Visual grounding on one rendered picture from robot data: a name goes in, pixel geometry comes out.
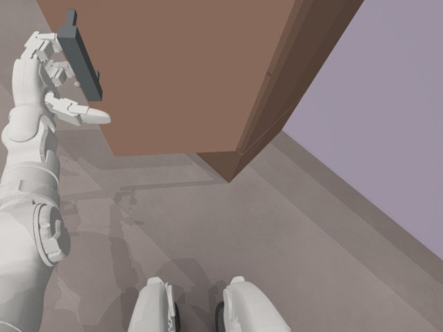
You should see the handle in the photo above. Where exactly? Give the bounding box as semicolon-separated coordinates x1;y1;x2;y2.
57;9;102;102

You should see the left robot hand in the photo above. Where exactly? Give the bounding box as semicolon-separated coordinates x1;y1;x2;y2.
12;31;111;126

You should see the robot right shin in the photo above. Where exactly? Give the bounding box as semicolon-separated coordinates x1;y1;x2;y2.
224;276;245;332

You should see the right robot thigh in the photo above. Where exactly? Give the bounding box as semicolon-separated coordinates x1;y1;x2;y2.
223;282;291;332

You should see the cupboard door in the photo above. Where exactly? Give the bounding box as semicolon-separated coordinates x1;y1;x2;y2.
36;0;295;156

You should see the robot left forearm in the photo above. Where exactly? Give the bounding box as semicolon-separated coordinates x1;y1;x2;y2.
0;106;60;212

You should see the robot left upper arm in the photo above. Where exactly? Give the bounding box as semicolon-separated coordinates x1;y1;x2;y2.
0;203;71;332

